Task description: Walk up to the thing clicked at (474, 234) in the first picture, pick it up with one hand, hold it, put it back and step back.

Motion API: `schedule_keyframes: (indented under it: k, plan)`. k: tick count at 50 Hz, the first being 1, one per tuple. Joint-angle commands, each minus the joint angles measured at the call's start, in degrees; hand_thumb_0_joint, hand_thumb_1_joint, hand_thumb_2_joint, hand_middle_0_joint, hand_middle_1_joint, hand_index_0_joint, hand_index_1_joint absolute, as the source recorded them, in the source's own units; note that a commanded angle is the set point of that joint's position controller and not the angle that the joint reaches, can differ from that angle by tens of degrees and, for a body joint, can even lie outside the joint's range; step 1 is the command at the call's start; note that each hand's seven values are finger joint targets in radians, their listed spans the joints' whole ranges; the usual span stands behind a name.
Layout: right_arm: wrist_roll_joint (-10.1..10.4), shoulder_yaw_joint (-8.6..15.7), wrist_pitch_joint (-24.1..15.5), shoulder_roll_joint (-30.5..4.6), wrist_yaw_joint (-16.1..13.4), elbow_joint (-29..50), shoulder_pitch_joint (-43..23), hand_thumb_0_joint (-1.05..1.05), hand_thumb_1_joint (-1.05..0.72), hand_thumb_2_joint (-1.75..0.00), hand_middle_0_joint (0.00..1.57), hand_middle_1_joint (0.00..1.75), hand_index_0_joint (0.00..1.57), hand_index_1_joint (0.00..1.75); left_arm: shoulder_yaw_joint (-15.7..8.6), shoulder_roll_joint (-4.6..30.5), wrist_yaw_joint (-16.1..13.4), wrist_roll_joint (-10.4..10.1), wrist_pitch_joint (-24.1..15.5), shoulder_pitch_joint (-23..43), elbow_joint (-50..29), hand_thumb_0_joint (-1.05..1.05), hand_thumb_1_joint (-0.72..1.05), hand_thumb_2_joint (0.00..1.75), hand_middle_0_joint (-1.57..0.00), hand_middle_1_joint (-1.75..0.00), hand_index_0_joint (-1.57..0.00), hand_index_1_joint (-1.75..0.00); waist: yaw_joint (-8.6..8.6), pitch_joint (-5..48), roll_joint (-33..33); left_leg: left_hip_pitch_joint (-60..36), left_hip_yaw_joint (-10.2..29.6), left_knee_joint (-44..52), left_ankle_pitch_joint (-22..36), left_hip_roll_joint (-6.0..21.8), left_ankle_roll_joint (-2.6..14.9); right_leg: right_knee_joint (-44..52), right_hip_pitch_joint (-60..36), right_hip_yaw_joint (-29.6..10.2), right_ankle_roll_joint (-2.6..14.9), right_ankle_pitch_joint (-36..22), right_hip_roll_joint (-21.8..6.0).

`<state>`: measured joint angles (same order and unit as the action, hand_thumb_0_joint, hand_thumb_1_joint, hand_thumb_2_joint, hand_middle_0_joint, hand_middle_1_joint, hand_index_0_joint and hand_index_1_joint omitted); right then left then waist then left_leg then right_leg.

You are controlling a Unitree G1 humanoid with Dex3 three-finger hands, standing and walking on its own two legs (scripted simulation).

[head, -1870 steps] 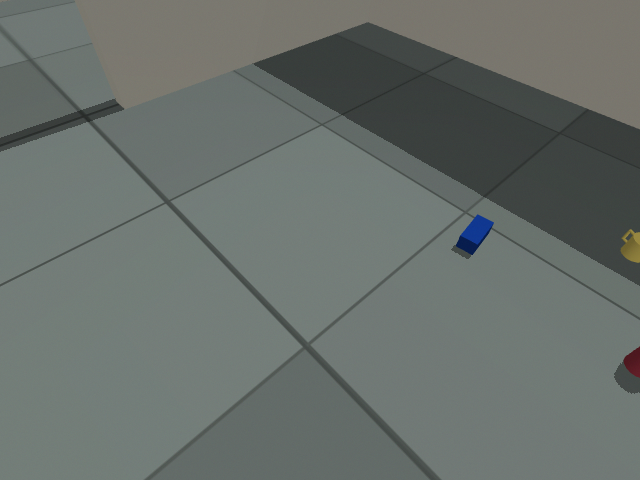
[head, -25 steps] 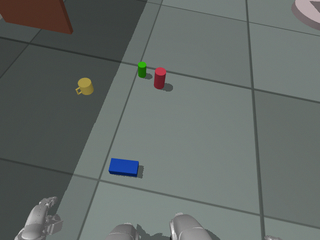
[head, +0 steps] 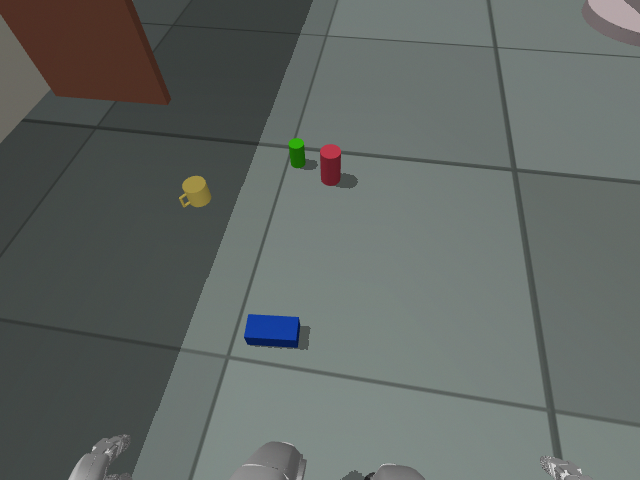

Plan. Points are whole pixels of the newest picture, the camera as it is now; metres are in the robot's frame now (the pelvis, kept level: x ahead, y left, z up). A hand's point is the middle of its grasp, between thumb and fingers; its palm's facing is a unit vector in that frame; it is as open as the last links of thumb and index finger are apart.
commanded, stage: step back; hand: left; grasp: from above
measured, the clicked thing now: (273, 331) +0.57 +0.20 -0.73
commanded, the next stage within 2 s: none
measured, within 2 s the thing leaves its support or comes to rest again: neither
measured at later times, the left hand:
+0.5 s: hand out of the picture -0.08 +0.29 -0.17, palm faces -0.03 -0.93 -0.37, open 7.4 cm
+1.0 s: hand out of the picture -0.20 +0.27 -0.15, palm faces +0.04 -0.92 -0.40, open 7.4 cm
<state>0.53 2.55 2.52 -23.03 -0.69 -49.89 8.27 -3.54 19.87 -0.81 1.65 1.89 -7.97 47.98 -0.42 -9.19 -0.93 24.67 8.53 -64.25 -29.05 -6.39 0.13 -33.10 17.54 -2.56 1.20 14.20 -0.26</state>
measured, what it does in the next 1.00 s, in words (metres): walks backwards: left foot, then right foot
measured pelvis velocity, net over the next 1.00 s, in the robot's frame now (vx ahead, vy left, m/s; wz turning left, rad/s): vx -0.34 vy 0.00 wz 0.04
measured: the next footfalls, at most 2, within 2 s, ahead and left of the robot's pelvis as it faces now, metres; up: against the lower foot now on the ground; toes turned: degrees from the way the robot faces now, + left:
left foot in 0.14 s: -0.02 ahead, +0.13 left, +0.00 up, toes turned -1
right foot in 0.58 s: -0.18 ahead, -0.13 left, +0.00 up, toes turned +0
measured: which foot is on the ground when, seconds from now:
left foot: up 0.00-0.12, down 0.14-0.62, up 0.64-0.92, down 0.94-1.00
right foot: down 0.00-0.16, up 0.18-0.56, down 0.58-0.96, up 0.98-1.00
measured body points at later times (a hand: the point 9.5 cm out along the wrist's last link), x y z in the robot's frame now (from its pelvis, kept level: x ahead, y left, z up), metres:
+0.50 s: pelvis -0.16 +0.01 -0.01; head -0.09 +0.04 +0.44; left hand -0.08 +0.34 -0.14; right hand -0.02 -0.29 -0.10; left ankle -0.06 +0.13 -0.73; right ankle -0.21 -0.14 -0.68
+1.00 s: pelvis -0.34 +0.00 -0.01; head -0.28 +0.01 +0.43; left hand -0.20 +0.32 -0.12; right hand -0.29 -0.31 -0.13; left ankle -0.34 +0.12 -0.73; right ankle -0.24 -0.12 -0.72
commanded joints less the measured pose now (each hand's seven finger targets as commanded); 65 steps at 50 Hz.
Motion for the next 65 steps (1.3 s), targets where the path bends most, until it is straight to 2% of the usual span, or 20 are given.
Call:
schedule_keyframes:
  k: [1, 6, 7, 8, 10, 13, 21, 28, 29, 31, 32, 36, 43, 46, 48, 49, 50, 53, 63, 65]
  plan:
    - [-0.3, 2.3, -1.5, -8.7, -1.1, 4.2, 1.8, 0.00, -0.90, -0.90, 0.20, 0.30, 0.20, 0.30, -4.3, 13.7, -1.3, 0.7, -1.3, -1.3, -6.0, 0.00, 0.90, 0.90, -0.20, -0.30, -0.20, -0.30, -2.19, 12.0, 10.4, 3.3, -3.2, 13.3, -1.1, 2.1, -1.64, 4.6, -16.8, -10.1, 11.57, -28.3, -12.0]
    - [-1.9, 3.4, -2.5, -9.0, -0.7, 1.8, 8.3, 0.00, -0.90, -0.90, 0.20, 0.30, 0.20, 0.30, -3.8, 14.9, -0.7, -0.9, 0.3, 1.9, -7.7, 0.00, 0.90, 0.90, -0.20, -0.30, -0.20, -0.30, 1.60, 14.5, 10.8, -12.9, -7.4, 41.3, 19.3, 4.9, 0.61, -3.8, -8.1, -7.6, 6.26, -20.2, -9.7]
    - [-2.6, 4.3, -2.7, -12.0, -0.8, 2.6, 6.8, 0.00, -0.90, -0.90, 0.20, 0.30, 0.20, 0.30, -3.2, 12.9, -0.5, -1.1, 0.7, 0.9, -8.1, 0.00, 0.90, 0.90, -0.20, -0.30, -0.20, -0.30, 0.89, 14.1, 3.4, -16.4, 3.4, 42.2, 23.6, 11.5, 2.85, -8.0, -0.1, -6.1, 3.27, -9.6, -5.3]
    - [-3.3, 5.4, -2.6, -17.6, -0.5, 3.8, 4.4, 0.00, -0.90, -0.90, 0.20, 0.30, 0.20, 0.30, -2.8, 10.7, -0.7, -1.5, 0.5, 1.0, -8.6, 0.00, 0.90, 0.90, -0.20, -0.30, -0.20, -0.30, 0.88, 12.4, -9.7, -18.3, 18.4, 45.1, 32.3, 23.0, 8.39, -17.9, 10.7, -1.5, 0.55, 10.3, 4.7]
    - [-2.8, 5.5, -2.8, -19.8, -0.4, 4.5, 1.6, 0.00, -0.90, -0.90, 0.20, 0.30, 0.20, 0.30, -4.5, 13.9, -1.8, -0.6, 0.5, 4.1, -7.4, 0.00, 0.90, 0.90, -0.20, -0.30, -0.20, -0.30, 3.43, 8.9, -10.8, -4.1, 25.8, 46.9, 30.7, 30.4, 18.57, -35.4, 7.0, -9.1, -0.15, 23.7, 5.6]
    - [-2.9, 3.4, -2.9, -12.5, -0.7, 5.9, -6.0, 0.00, -0.90, -0.90, 0.20, 0.30, 0.20, 0.30, -4.4, 12.5, -0.9, -1.9, 0.8, -3.4, -4.5, 0.00, 0.90, 0.90, -0.20, -0.30, -0.20, -0.30, -2.63, 7.2, -6.9, -10.0, 5.0, 43.1, 34.9, 18.5, 10.44, -40.7, 11.3, -10.5, 0.79, 13.2, 7.3]
    - [-1.7, 4.1, -2.6, -12.1, -1.3, 6.1, 2.6, 0.00, -0.90, -0.90, 0.20, 0.30, 0.20, 0.30, -4.3, 12.0, -0.5, -0.6, 0.0, -3.5, -5.3, 0.00, 0.90, 0.90, -0.20, -0.30, -0.20, -0.30, 3.20, 12.9, -7.8, -25.1, 5.3, 37.7, 41.6, 21.0, 15.27, -26.1, 10.4, -5.5, -4.06, 16.2, 4.6]
    - [-1.5, 4.8, -0.5, -14.3, -0.7, 8.6, -3.3, 0.00, -0.90, -0.90, 0.20, 0.30, 0.20, 0.30, -4.9, 12.1, 0.5, -0.4, -0.4, -15.0, 0.6, 0.00, 0.90, 0.90, -0.20, -0.30, -0.20, -0.30, -1.42, 15.7, -10.6, -8.9, 1.7, 34.7, 22.2, 17.7, 9.11, 7.3, -10.7, 2.7, 0.06, 2.3, 1.2]
    - [-1.0, 4.3, -0.2, -12.9, -0.6, 8.5, -2.6, 0.00, -0.90, -0.90, 0.20, 0.30, 0.20, 0.30, -5.4, 13.7, 0.6, 0.4, -0.6, -14.2, 0.5, 0.00, 0.90, 0.90, -0.20, -0.30, -0.20, -0.30, -0.97, 13.5, -6.4, -2.3, 0.8, 32.2, 14.6, 14.6, 5.93, 8.4, -12.2, -1.6, 1.60, 2.9, 0.0]
    - [-0.7, 4.0, -0.2, -9.6, -1.4, 9.8, -4.3, 0.00, -0.90, -0.90, 0.20, 0.30, 0.20, 0.30, -7.6, 23.8, 0.8, 1.1, -0.4, -6.9, -4.1, 0.00, 0.90, 0.90, -0.20, -0.30, -0.20, -0.30, -2.86, 6.3, 16.1, 6.6, -2.9, 7.2, -4.9, -0.1, -0.49, 19.5, 5.4, -28.8, 13.82, 15.3, -22.0]
    - [-1.1, 5.2, -0.2, -12.5, -1.7, 8.9, -4.1, 0.00, -0.90, -0.90, 0.20, 0.30, 0.20, 0.30, -7.5, 24.7, 0.1, 1.1, -0.7, -1.3, -6.4, 0.00, 0.90, 0.90, -0.20, -0.30, -0.20, -0.30, -2.08, 1.0, 17.0, 1.5, 1.5, -2.2, -4.1, 3.9, -0.83, 23.5, 17.4, -34.5, 17.06, 18.0, -26.4]
    - [-0.7, 3.7, -0.6, -9.6, -0.8, 4.3, 4.6, 0.00, -0.90, -0.90, 0.20, 0.30, 0.20, 0.30, -5.8, 15.2, -0.3, 1.1, -1.1, 6.6, -7.6, 0.00, 0.90, 0.90, -0.20, -0.30, -0.20, -0.30, 3.35, 2.2, 10.4, 2.0, 0.7, -6.4, 5.3, -1.7, -0.65, 13.8, 9.1, -7.8, 8.13, 0.5, -10.5]
    - [-1.7, 2.7, -2.4, -8.5, -1.1, 5.4, 5.0, 0.00, -0.90, -0.90, 0.20, 0.30, 0.20, 0.30, -5.2, 14.4, -1.2, 1.0, 0.0, -2.0, -7.6, 0.00, 0.90, 0.90, -0.20, -0.30, -0.20, -0.30, -1.98, 12.1, 13.9, 1.1, -5.3, 25.7, 0.2, 5.9, -0.76, 3.5, -16.0, -9.5, 9.37, -18.3, -14.2]
    - [-2.3, 3.6, -3.0, -9.1, -1.2, 2.9, 9.8, 0.00, -0.90, -0.90, 0.20, 0.30, 0.20, 0.30, -4.0, 13.6, -0.7, -0.3, 1.4, -1.2, -8.2, 0.00, 0.90, 0.90, -0.20, -0.30, -0.20, -0.30, -0.45, 14.3, 9.1, -10.9, -6.9, 44.4, 20.7, 5.3, 0.66, -6.1, -10.0, -5.4, 5.26, -17.3, -10.1]
    - [-3.4, 5.5, -2.8, -17.9, -1.1, 4.5, 5.8, 0.00, -0.90, -0.90, 0.20, 0.30, 0.20, 0.30, -3.1, 9.5, -0.4, -1.1, 1.7, -3.1, -8.8, 0.00, 0.90, 0.90, -0.20, -0.30, -0.20, -0.30, -2.25, 12.6, -10.3, -19.7, 18.9, 44.5, 34.8, 24.6, 9.24, -20.7, 13.2, 2.3, 0.10, 16.6, 3.5]
    - [-2.9, 6.0, -2.7, -22.3, -0.9, 5.4, 5.8, 0.00, -0.90, -0.90, 0.20, 0.30, 0.20, 0.30, -4.5, 13.1, -1.2, -0.6, 1.7, 3.2, -9.5, 0.00, 0.90, 0.90, -0.20, -0.30, -0.20, -0.30, 2.78, 11.0, -12.9, -6.1, 25.1, 45.7, 32.6, 31.5, 17.99, -30.0, 8.2, -4.9, -0.76, 24.6, 2.7]
    - [-3.0, 5.9, -3.2, -20.4, -1.5, 5.5, 2.5, 0.00, -0.90, -0.90, 0.20, 0.30, 0.20, 0.30, -4.9, 15.0, -1.1, -0.4, 1.8, 4.3, -8.7, 0.00, 0.90, 0.90, -0.20, -0.30, -0.20, -0.30, 1.67, 7.0, -10.6, 0.6, 24.7, 46.8, 30.9, 31.8, 18.61, -36.6, 5.4, -8.8, -0.40, 22.0, 1.5]
    - [-2.9, 3.7, -3.1, -13.5, -2.0, 6.5, -2.5, 0.00, -0.90, -0.90, 0.20, 0.30, 0.20, 0.30, -4.8, 13.1, -0.2, -1.6, 2.0, -2.4, -5.9, 0.00, 0.90, 0.90, -0.20, -0.30, -0.20, -0.30, -2.83, 8.8, -5.1, -7.8, 3.6, 39.6, 40.2, 19.8, 12.14, -41.4, 9.6, -9.1, 0.18, 13.5, 5.8]
    - [-1.9, 4.0, -0.2, -14.1, -1.0, 6.3, -1.0, 0.00, -0.90, -0.90, 0.20, 0.30, 0.20, 0.30, -3.9, 11.4, 0.0, -0.3, -1.2, -8.3, -0.1, 0.00, 0.90, 0.90, -0.20, -0.30, -0.20, -0.30, -0.95, 16.1, -10.7, -14.3, -0.8, 28.1, 31.8, 16.8, 9.58, 11.4, -7.2, 3.6, -0.54, 2.2, 1.9]
    - [-1.3, 2.4, -0.2, -8.9, -0.7, 7.4, 0.4, 0.00, -0.90, -0.90, 0.20, 0.30, 0.20, 0.30, -5.5, 17.3, 0.0, 1.2, -1.9, -8.5, 0.2, 0.00, 0.90, 0.90, -0.20, -0.30, -0.20, -0.30, -0.19, 13.0, 4.6, 5.9, -3.5, 17.4, 7.6, 7.1, 3.74, 11.9, -14.2, -15.7, 3.44, 1.9, -7.0]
